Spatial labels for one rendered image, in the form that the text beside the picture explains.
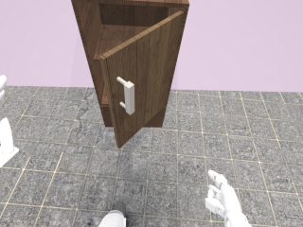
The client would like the right robot forearm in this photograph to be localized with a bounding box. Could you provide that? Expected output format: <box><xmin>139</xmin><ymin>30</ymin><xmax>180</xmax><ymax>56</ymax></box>
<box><xmin>224</xmin><ymin>211</ymin><xmax>252</xmax><ymax>227</ymax></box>

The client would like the robot left hand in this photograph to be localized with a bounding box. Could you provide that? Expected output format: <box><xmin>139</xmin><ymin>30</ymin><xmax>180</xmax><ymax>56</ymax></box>
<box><xmin>0</xmin><ymin>75</ymin><xmax>19</xmax><ymax>168</ymax></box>

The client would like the cupboard door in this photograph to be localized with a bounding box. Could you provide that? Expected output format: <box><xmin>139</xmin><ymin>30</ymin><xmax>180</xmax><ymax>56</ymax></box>
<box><xmin>99</xmin><ymin>10</ymin><xmax>184</xmax><ymax>148</ymax></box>

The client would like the handle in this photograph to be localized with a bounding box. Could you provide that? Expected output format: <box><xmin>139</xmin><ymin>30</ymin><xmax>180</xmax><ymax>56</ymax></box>
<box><xmin>116</xmin><ymin>77</ymin><xmax>134</xmax><ymax>115</ymax></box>

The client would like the left robot shin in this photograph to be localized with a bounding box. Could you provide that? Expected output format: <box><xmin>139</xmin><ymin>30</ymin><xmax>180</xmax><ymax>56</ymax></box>
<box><xmin>109</xmin><ymin>210</ymin><xmax>123</xmax><ymax>216</ymax></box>

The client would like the robot right hand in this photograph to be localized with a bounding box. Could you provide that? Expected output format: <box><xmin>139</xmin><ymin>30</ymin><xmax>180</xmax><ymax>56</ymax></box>
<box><xmin>205</xmin><ymin>169</ymin><xmax>241</xmax><ymax>218</ymax></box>

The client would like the left robot foot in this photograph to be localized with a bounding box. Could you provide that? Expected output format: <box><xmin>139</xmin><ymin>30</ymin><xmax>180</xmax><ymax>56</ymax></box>
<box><xmin>113</xmin><ymin>201</ymin><xmax>126</xmax><ymax>218</ymax></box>

